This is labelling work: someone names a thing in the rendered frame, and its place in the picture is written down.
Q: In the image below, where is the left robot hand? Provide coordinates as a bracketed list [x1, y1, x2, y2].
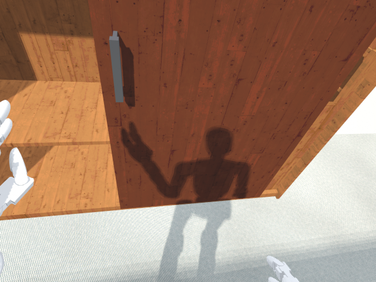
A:
[0, 100, 34, 216]

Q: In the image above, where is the right robot hand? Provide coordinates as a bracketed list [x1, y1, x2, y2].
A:
[267, 256, 299, 282]

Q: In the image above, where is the handle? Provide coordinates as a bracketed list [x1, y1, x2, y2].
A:
[339, 49, 376, 98]
[109, 31, 123, 102]

